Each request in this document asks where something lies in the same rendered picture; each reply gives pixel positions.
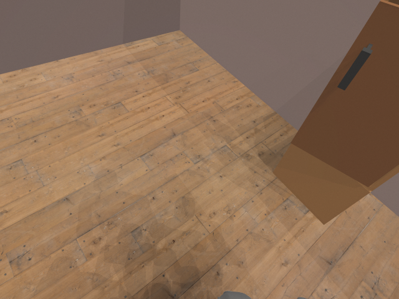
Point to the handle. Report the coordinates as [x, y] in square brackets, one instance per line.
[356, 66]

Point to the cupboard door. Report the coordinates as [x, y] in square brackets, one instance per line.
[356, 130]

